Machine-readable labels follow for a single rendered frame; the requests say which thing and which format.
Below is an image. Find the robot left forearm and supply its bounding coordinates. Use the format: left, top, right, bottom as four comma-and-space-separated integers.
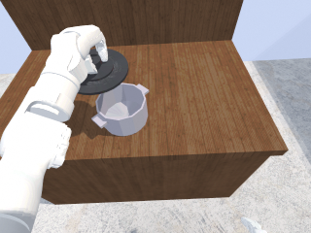
0, 29, 90, 157

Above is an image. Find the left robot hand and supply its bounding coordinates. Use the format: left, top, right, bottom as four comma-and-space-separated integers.
59, 25, 108, 75

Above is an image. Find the right robot hand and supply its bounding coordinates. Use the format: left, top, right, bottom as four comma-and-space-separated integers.
241, 216, 267, 233

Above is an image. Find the lid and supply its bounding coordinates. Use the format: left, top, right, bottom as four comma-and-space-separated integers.
78, 49, 129, 95

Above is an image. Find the table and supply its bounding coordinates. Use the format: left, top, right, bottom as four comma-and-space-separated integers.
0, 0, 289, 205

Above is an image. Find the robot left upper arm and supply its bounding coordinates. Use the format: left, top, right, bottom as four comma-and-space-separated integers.
0, 111, 72, 233

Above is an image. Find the pot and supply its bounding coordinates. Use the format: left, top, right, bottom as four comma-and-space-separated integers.
91, 83, 150, 137

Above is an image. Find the knob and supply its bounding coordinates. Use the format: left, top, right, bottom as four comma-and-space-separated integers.
90, 54, 102, 69

